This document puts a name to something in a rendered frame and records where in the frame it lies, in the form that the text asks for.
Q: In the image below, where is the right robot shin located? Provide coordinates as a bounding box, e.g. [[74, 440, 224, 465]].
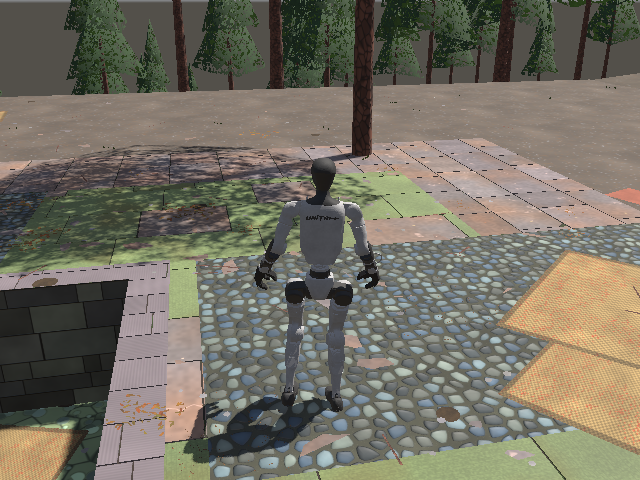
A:
[[328, 331, 345, 398]]

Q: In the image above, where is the robot left hand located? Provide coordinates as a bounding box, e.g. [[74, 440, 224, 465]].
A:
[[254, 266, 277, 290]]

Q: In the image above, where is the robot right upper arm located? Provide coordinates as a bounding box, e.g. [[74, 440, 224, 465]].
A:
[[343, 202, 370, 256]]

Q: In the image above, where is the robot left upper arm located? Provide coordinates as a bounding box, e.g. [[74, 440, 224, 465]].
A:
[[270, 200, 302, 255]]

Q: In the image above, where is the humanoid robot torso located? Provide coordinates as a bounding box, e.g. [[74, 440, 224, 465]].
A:
[[299, 196, 345, 300]]

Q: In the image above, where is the robot right hand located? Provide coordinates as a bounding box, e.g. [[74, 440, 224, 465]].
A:
[[357, 270, 380, 289]]

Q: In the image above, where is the robot left forearm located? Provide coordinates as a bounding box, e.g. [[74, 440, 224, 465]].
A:
[[258, 239, 280, 273]]

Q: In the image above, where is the robot right forearm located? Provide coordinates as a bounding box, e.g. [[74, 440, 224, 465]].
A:
[[360, 241, 378, 274]]

